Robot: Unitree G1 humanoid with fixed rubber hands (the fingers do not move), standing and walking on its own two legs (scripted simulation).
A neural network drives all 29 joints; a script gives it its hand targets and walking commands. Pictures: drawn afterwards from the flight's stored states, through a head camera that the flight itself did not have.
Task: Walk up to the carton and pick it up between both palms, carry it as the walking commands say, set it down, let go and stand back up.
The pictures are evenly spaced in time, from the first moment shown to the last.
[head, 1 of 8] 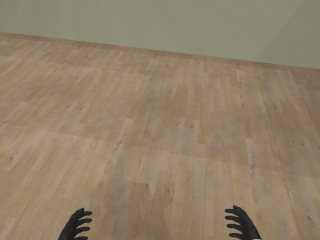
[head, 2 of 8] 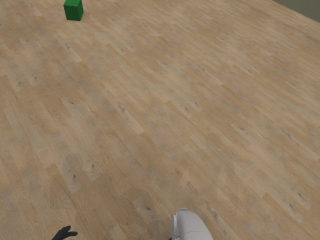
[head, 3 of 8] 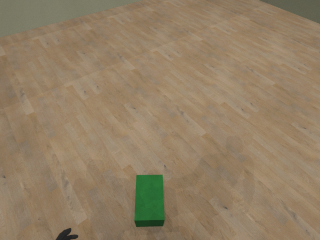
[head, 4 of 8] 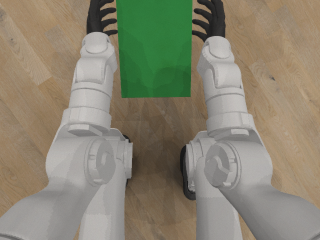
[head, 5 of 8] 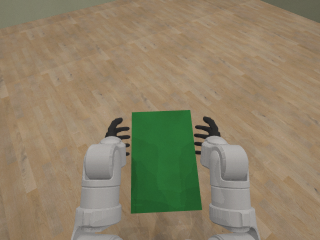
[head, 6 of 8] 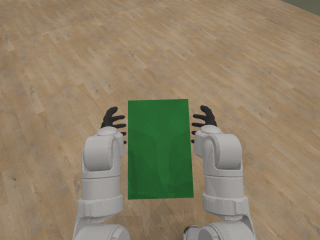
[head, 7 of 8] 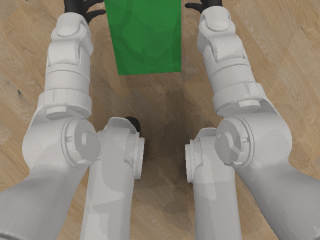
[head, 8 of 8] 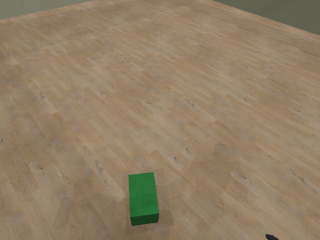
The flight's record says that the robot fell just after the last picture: no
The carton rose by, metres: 0.67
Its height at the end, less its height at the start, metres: +0.00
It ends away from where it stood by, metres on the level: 0.99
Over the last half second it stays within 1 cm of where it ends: yes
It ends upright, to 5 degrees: yes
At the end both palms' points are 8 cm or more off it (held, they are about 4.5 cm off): yes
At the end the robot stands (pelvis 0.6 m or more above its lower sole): yes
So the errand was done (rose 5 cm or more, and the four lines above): yes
